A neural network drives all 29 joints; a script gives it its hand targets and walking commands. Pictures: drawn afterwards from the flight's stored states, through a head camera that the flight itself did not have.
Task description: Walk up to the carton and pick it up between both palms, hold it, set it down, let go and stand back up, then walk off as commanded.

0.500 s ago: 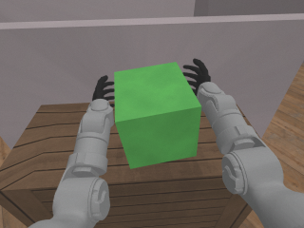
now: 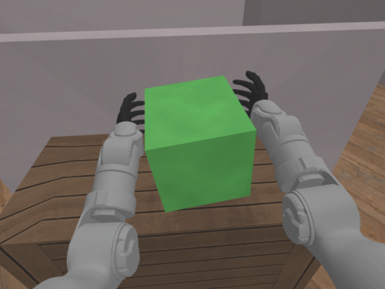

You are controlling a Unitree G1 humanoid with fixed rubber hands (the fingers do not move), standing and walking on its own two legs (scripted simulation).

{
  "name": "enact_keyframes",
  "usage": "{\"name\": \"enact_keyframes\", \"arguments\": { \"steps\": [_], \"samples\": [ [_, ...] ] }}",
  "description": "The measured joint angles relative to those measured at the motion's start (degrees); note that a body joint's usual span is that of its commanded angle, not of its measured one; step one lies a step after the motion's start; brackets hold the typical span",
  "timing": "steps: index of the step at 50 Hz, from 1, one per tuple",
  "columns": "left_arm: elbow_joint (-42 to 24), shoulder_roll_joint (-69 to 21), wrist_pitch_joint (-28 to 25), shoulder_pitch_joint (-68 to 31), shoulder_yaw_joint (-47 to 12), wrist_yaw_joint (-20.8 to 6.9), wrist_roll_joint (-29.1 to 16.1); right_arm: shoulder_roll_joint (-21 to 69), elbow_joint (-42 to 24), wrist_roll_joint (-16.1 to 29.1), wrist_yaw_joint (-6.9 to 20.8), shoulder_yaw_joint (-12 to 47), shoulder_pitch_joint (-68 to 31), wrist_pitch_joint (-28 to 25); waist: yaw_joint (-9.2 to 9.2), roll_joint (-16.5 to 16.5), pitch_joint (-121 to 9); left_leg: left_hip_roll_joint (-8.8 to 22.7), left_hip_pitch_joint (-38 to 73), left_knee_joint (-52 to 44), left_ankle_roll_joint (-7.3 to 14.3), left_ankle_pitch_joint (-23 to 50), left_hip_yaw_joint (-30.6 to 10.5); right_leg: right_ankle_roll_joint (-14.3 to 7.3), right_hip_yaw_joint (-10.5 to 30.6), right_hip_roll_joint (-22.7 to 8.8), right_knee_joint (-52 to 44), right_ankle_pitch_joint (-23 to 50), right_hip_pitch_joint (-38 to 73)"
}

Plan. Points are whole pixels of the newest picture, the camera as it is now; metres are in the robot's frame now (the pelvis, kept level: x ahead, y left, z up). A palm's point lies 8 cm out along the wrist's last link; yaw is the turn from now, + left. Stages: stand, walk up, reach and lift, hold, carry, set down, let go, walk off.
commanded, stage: hold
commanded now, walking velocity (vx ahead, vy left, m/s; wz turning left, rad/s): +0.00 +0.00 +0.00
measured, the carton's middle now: (195, 140) +0.38 +0.01 +0.16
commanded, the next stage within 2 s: none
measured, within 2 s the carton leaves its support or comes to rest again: neither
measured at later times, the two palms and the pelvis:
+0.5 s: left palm (127, 125) +0.37 +0.15 +0.22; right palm (261, 103) +0.39 -0.12 +0.25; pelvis +0.00 +0.00 +0.00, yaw +0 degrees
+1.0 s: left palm (128, 124) +0.37 +0.15 +0.22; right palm (263, 102) +0.39 -0.12 +0.25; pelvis +0.00 +0.00 +0.00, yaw +0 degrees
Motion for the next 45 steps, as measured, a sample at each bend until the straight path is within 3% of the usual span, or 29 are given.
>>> {"name": "enact_keyframes", "arguments": {
  "steps": [45],
  "samples": [
    [-3.65,0.05,4.12,-0.02,0.00,-0.68,0.00,-0.17,-4.08,1.40,-1.50,0.22,0.00,4.28,-1.08,0.00,-0.61,0.00,0.25,0.00,0.00,0.24,-0.01,0.05,0.00,0.00,-0.01,0.24,0.26]
  ]
}}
